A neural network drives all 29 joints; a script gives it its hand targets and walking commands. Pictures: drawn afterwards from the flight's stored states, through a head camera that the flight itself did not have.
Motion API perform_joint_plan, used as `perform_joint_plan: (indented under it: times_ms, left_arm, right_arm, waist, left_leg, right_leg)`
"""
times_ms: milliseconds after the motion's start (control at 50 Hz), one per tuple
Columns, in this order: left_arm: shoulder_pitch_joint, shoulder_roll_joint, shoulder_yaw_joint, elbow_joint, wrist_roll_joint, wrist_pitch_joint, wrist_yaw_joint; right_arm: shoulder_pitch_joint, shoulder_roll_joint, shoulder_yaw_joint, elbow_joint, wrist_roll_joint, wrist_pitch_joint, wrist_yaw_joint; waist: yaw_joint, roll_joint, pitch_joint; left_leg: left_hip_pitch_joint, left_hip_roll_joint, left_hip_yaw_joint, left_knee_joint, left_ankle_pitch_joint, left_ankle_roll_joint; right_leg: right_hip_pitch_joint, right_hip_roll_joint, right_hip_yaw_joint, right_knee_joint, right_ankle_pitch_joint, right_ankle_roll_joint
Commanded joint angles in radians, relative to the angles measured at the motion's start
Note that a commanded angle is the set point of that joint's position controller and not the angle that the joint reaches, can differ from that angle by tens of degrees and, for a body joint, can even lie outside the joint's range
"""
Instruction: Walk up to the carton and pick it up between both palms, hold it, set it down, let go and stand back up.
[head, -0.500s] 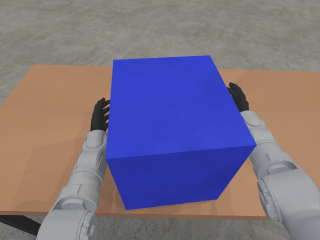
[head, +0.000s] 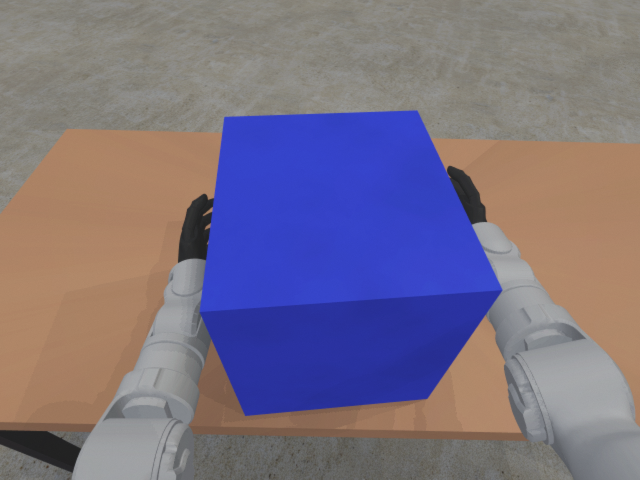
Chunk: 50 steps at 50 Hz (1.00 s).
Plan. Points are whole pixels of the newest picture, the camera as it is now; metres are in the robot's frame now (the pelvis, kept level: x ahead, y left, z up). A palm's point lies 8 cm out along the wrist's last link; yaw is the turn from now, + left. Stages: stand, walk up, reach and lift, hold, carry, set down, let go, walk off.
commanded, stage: reach and lift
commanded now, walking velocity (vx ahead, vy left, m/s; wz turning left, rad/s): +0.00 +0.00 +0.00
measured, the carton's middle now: (330, 264) +0.39 +0.02 +0.04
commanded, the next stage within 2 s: none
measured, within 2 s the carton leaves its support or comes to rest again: leaves its support in 0.42 s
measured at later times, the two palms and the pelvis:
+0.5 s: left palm (187, 249) +0.37 +0.20 +0.09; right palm (462, 218) +0.43 -0.15 +0.11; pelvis +0.00 +0.00 +0.00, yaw +0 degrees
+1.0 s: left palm (174, 217) +0.36 +0.19 +0.16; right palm (488, 196) +0.40 -0.16 +0.18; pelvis -0.01 +0.00 +0.00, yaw +1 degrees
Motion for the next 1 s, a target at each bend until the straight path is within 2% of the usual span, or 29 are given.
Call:
perform_joint_plan:
  times_ms: [0,20,60,80,100,140,160,240,280,320,340,400,420,440,480,500,520,560,580,600,660,700,720,760,780,820,840,900,980]
  left_arm:
    - [-0.47,-0.077,-0.045,-0.138,0.021,-0.069,-0.03]
    - [-0.469,-0.087,-0.061,-0.145,0.022,-0.074,-0.031]
    - [-0.433,-0.097,-0.049,-0.121,0.032,-0.071,-0.034]
    - [-0.471,-0.106,-0.064,-0.192,0.021,-0.07,-0.029]
    - [-0.501,-0.093,-0.058,-0.182,0.022,-0.071,-0.029]
    - [-0.496,-0.128,-0.093,-0.202,0.017,-0.055,-0.027]
    - [-0.5,-0.142,-0.096,-0.24,0.015,-0.058,-0.021]
    - [-0.457,-0.131,-0.113,-0.277,0.0,-0.009,-0.04]
    - [-0.515,-0.144,-0.127,-0.34,0.002,0.01,-0.031]
    - [-0.506,-0.148,-0.152,-0.365,-0.026,0.05,-0.033]
    - [-0.514,-0.131,-0.14,-0.364,-0.022,0.064,-0.035]
    - [-0.508,-0.166,-0.168,-0.403,-0.021,0.096,-0.042]
    - [-0.554,-0.167,-0.171,-0.444,-0.033,0.093,-0.034]
    - [-0.544,-0.177,-0.21,-0.497,-0.054,0.116,-0.036]
    - [-0.569,-0.203,-0.211,-0.487,-0.047,0.142,-0.04]
    - [-0.533,-0.208,-0.23,-0.5,-0.05,0.168,-0.045]
    - [-0.616,-0.239,-0.254,-0.527,-0.05,0.172,-0.053]
    - [-0.642,-0.31,-0.305,-0.55,-0.05,0.209,-0.072]
    - [-0.636,-0.362,-0.327,-0.574,-0.052,0.217,-0.085]
    - [-0.665,-0.43,-0.366,-0.564,-0.045,0.235,-0.109]
    - [-0.741,-0.658,-0.457,-0.582,-0.017,0.276,-0.186]
    - [-0.726,-0.663,-0.452,-0.618,-0.004,0.309,-0.2]
    - [-0.713,-0.644,-0.465,-0.664,-0.02,0.319,-0.209]
    - [-0.746,-0.639,-0.458,-0.741,-0.018,0.34,-0.204]
    - [-0.724,-0.636,-0.453,-0.723,-0.014,0.358,-0.21]
    - [-0.674,-0.616,-0.412,-0.697,0.012,0.402,-0.231]
    - [-0.64,-0.598,-0.381,-0.68,0.035,0.42,-0.241]
    - [-0.671,-0.581,-0.316,-0.679,0.059,0.449,-0.263]
    - [-0.727,-0.558,-0.317,-0.717,0.026,0.469,-0.271]
  right_arm:
    - [-0.416,0.079,-0.048,-0.224,-0.133,-0.055,-0.023]
    - [-0.395,0.09,-0.045,-0.189,-0.142,-0.05,-0.023]
    - [-0.386,0.108,-0.029,-0.205,-0.132,-0.052,-0.028]
    - [-0.438,0.112,-0.017,-0.292,-0.121,-0.065,-0.031]
    - [-0.441,0.107,-0.04,-0.267,-0.13,-0.06,-0.036]
    - [-0.411,0.114,-0.027,-0.23,-0.122,-0.046,-0.037]
    - [-0.432,0.132,-0.013,-0.259,-0.107,-0.052,-0.036]
    - [-0.363,0.169,0.016,-0.298,-0.09,-0.025,-0.055]
    - [-0.41,0.139,-0.019,-0.298,-0.1,-0.017,-0.054]
    - [-0.389,0.155,-0.004,-0.295,-0.081,0.013,-0.059]
    - [-0.398,0.159,0.0,-0.326,-0.078,0.026,-0.062]
    - [-0.383,0.193,-0.006,-0.355,-0.078,0.041,-0.069]
    - [-0.424,0.184,-0.003,-0.363,-0.068,0.042,-0.06]
    - [-0.405,0.194,0.012,-0.403,-0.061,0.049,-0.062]
    - [-0.432,0.223,0.031,-0.411,-0.057,0.075,-0.054]
    - [-0.42,0.234,0.03,-0.45,-0.058,0.083,-0.062]
    - [-0.454,0.264,0.024,-0.45,-0.067,0.089,-0.058]
    - [-0.472,0.347,0.047,-0.487,-0.079,0.105,-0.051]
    - [-0.497,0.396,0.071,-0.531,-0.074,0.106,-0.041]
    - [-0.5,0.474,0.083,-0.542,-0.091,0.126,-0.035]
    - [-0.551,0.747,0.184,-0.577,-0.11,0.181,0.019]
    - [-0.562,0.737,0.174,-0.63,-0.088,0.204,0.022]
    - [-0.572,0.759,0.189,-0.721,-0.074,0.208,0.012]
    - [-0.585,0.733,0.183,-0.745,-0.05,0.235,0.025]
    - [-0.542,0.714,0.166,-0.718,-0.051,0.254,0.026]
    - [-0.562,0.71,0.152,-0.738,-0.048,0.282,0.02]
    - [-0.507,0.694,0.141,-0.685,-0.042,0.305,0.02]
    - [-0.566,0.69,0.128,-0.674,-0.043,0.33,0.037]
    - [-0.616,0.715,0.14,-0.717,-0.016,0.351,0.042]
  waist:
    - [0.047,-0.043,-0.477]
    - [0.036,-0.024,-0.451]
    - [0.045,-0.065,-0.457]
    - [0.063,-0.035,-0.529]
    - [0.042,-0.062,-0.522]
    - [0.021,-0.035,-0.512]
    - [0.036,-0.017,-0.537]
    - [0.009,-0.066,-0.535]
    - [0.0,-0.006,-0.544]
    - [-0.016,-0.015,-0.525]
    - [-0.002,-0.021,-0.498]
    - [-0.035,-0.006,-0.537]
    - [-0.017,0.015,-0.561]
    - [-0.032,-0.002,-0.561]
    - [-0.028,-0.003,-0.546]
    - [-0.039,-0.026,-0.549]
    - [-0.056,0.006,-0.54]
    - [-0.077,-0.003,-0.557]
    - [-0.07,0.004,-0.58]
    - [-0.096,0.0,-0.568]
    - [-0.105,-0.021,-0.533]
    - [-0.121,-0.018,-0.538]
    - [-0.119,-0.028,-0.593]
    - [-0.121,-0.001,-0.595]
    - [-0.149,-0.005,-0.57]
    - [-0.15,-0.025,-0.53]
    - [-0.153,-0.012,-0.485]
    - [-0.132,-0.026,-0.445]
    - [-0.123,-0.036,-0.445]
  left_leg:
    - [-0.014,-0.002,0.014,0.029,0.372,-0.061]
    - [-0.028,-0.001,0.015,0.03,0.375,-0.067]
    - [-0.005,0.0,0.007,0.031,0.39,-0.059]
    - [-0.001,0.0,0.014,0.037,0.425,-0.061]
    - [-0.013,-0.004,0.008,0.043,0.402,-0.057]
    - [0.009,0.0,-0.003,0.033,0.395,-0.064]
    - [0.03,0.002,-0.005,0.042,0.444,-0.066]
    - [0.058,-0.016,-0.014,0.056,0.461,-0.054]
    - [0.089,-0.009,-0.031,0.055,0.49,-0.068]
    - [0.129,-0.014,-0.034,0.059,0.481,-0.064]
    - [0.109,-0.015,-0.034,0.057,0.472,-0.059]
    - [0.177,-0.019,-0.05,0.077,0.518,-0.07]
    - [0.17,-0.017,-0.048,0.084,0.532,-0.077]
    - [0.187,-0.018,-0.054,0.087,0.545,-0.074]
    - [0.202,-0.017,-0.054,0.08,0.518,-0.072]
    - [0.205,-0.021,-0.056,0.077,0.515,-0.07]
    - [0.207,-0.018,-0.058,0.075,0.495,-0.078]
    - [0.24,-0.024,-0.06,0.078,0.504,-0.077]
    - [0.25,-0.026,-0.068,0.076,0.519,-0.08]
    - [0.257,-0.029,-0.073,0.076,0.515,-0.083]
    - [0.259,-0.035,-0.067,0.039,0.499,-0.077]
    - [0.258,-0.035,-0.075,0.032,0.535,-0.075]
    - [0.244,-0.046,-0.067,0.035,0.551,-0.066]
    - [0.274,-0.035,-0.086,0.033,0.608,-0.075]
    - [0.276,-0.035,-0.093,0.021,0.595,-0.077]
    - [0.226,-0.045,-0.086,0.006,0.554,-0.061]
    - [0.197,-0.045,-0.084,-0.011,0.52,-0.057]
    - [0.16,-0.044,-0.071,-0.041,0.453,-0.045]
    - [0.131,-0.051,-0.069,-0.048,0.421,-0.036]
  right_leg:
    - [0.229,0.046,0.006,-0.016,0.177,-0.015]
    - [0.229,0.043,0.006,-0.015,0.191,-0.016]
    - [0.249,0.045,0.013,-0.02,0.217,-0.01]
    - [0.259,0.051,0.011,-0.006,0.254,-0.013]
    - [0.255,0.051,0.011,-0.007,0.237,-0.009]
    - [0.234,0.052,0.008,-0.016,0.227,-0.017]
    - [0.234,0.054,0.005,-0.007,0.257,-0.018]
    - [0.282,0.058,0.004,-0.023,0.324,-0.011]
    - [0.251,0.063,-0.007,-0.023,0.316,-0.017]
    - [0.228,0.065,-0.014,-0.035,0.296,-0.018]
    - [0.24,0.06,-0.003,-0.032,0.301,-0.013]
    - [0.217,0.068,-0.012,-0.049,0.326,-0.02]
    - [0.212,0.071,-0.015,-0.037,0.32,-0.023]
    - [0.219,0.071,-0.017,-0.04,0.327,-0.015]
    - [0.206,0.078,-0.022,-0.049,0.304,-0.02]
    - [0.22,0.074,-0.018,-0.054,0.313,-0.015]
    - [0.205,0.073,-0.017,-0.053,0.289,-0.018]
    - [0.218,0.073,-0.024,-0.061,0.299,-0.011]
    - [0.231,0.07,-0.023,-0.057,0.308,-0.013]
    - [0.23,0.065,-0.026,-0.063,0.298,-0.01]
    - [0.295,0.055,-0.026,-0.071,0.283,0.007]
    - [0.351,0.06,-0.02,-0.065,0.313,0.01]
    - [0.404,0.056,-0.011,-0.06,0.373,0.019]
    - [0.41,0.071,-0.018,-0.047,0.397,0.018]
    - [0.405,0.07,-0.015,-0.055,0.391,0.023]
    - [0.467,0.064,-0.007,-0.054,0.417,0.026]
    - [0.485,0.059,0.002,-0.056,0.406,0.025]
    - [0.501,0.054,0.006,-0.048,0.362,0.028]
    - [0.515,0.047,0.01,-0.036,0.368,0.034]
